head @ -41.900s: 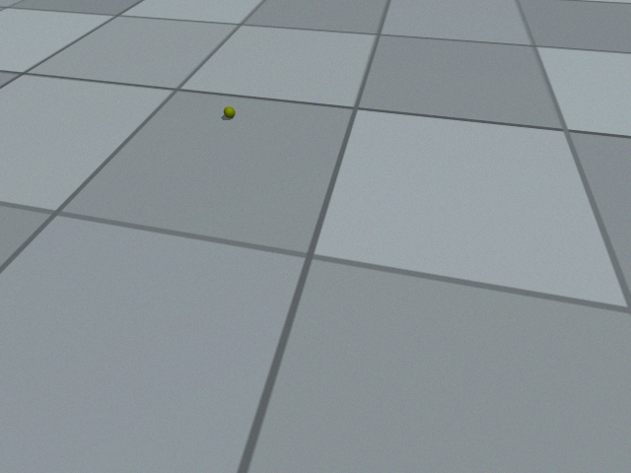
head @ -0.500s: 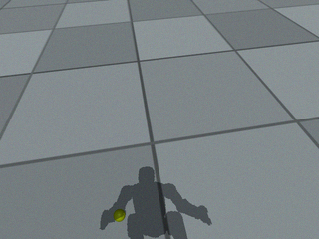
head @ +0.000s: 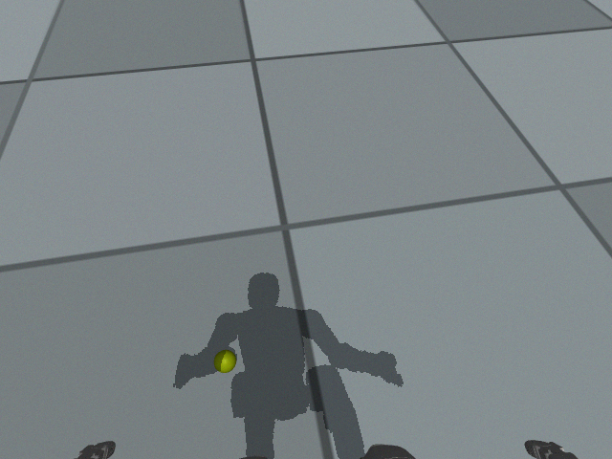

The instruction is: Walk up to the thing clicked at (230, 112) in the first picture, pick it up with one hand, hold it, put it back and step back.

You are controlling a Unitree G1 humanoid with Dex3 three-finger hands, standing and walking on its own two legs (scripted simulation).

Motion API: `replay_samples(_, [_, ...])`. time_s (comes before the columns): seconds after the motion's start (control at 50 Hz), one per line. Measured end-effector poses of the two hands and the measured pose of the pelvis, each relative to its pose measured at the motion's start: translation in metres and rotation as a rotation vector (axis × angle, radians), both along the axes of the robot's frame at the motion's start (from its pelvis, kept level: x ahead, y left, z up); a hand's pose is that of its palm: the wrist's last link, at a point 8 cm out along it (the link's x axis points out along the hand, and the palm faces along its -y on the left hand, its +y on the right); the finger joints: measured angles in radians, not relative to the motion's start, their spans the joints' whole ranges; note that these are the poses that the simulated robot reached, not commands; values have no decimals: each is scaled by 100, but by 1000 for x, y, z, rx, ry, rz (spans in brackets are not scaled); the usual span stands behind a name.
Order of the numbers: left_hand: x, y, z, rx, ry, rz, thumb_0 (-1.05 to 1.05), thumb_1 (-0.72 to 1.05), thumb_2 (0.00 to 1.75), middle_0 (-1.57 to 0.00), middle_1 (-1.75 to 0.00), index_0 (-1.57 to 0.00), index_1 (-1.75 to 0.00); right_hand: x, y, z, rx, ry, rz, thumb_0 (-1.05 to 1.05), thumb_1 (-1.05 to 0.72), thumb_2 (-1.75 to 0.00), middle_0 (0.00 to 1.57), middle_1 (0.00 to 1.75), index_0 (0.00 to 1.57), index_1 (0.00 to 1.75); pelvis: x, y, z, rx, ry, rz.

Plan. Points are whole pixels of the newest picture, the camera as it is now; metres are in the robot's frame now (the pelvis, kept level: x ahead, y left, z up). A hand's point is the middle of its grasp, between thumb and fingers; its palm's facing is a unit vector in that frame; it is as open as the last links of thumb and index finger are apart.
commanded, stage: step back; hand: left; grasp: from above
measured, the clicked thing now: (225, 361) +0.46 +0.24 -0.73
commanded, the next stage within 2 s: none
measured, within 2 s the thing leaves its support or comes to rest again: neither
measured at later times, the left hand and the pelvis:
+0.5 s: hand out of the picture +0.02 +0.25 -0.15, palm faces -0.10 -0.91 -0.39, open 7.4 cm; pelvis -0.10 +0.00 -0.01, yaw -5 degrees
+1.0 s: hand out of the picture -0.12 +0.30 -0.15, palm faces -0.02 -0.93 -0.36, open 7.4 cm; pelvis -0.24 +0.03 +0.01, yaw -2 degrees
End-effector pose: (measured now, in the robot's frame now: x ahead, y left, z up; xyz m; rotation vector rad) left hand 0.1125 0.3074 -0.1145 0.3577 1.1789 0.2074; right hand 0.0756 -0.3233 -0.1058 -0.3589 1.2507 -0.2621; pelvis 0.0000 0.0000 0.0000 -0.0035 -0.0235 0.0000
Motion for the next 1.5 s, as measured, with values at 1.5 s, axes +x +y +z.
replay_samples(1.5, [-428, -1, 24, 63, -33, -30, 1, 90, 90, -21, -30, -20, -30, -442, 0, -14, 13, 16, 4, 0, -91, -90, 20, 30, 20, 30, -411, -3, -2, 26, -12, -30])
